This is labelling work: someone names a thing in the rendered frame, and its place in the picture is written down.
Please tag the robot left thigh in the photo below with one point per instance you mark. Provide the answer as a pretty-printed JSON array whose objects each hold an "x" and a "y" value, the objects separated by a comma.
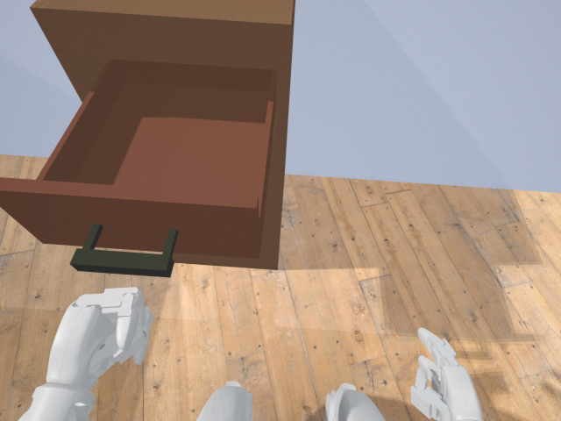
[{"x": 228, "y": 403}]

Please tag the drawer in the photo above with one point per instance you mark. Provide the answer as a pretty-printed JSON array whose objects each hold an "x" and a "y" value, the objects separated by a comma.
[{"x": 158, "y": 146}]

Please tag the handle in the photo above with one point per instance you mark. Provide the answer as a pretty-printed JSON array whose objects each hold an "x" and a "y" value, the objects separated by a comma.
[{"x": 125, "y": 263}]

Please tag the right robot hand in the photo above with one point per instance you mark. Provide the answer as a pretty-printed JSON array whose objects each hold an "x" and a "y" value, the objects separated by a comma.
[{"x": 452, "y": 396}]

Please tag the cabinet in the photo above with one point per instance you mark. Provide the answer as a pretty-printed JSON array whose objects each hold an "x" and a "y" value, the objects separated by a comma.
[{"x": 85, "y": 34}]

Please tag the left robot hand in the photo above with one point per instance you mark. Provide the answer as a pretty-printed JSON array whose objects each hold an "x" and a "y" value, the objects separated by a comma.
[{"x": 115, "y": 318}]

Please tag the robot left forearm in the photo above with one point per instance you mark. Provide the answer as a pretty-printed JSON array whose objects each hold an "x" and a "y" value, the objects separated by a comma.
[{"x": 60, "y": 402}]

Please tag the robot right shin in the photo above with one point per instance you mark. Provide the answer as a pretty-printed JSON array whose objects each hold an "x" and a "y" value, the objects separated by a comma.
[{"x": 347, "y": 386}]

